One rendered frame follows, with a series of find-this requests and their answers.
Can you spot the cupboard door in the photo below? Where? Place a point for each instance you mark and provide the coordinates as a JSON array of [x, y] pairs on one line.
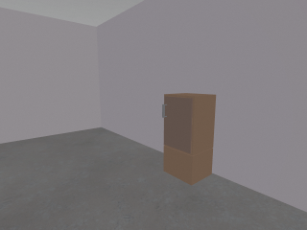
[[178, 123]]

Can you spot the handle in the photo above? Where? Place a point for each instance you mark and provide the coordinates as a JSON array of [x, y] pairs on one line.
[[163, 111]]

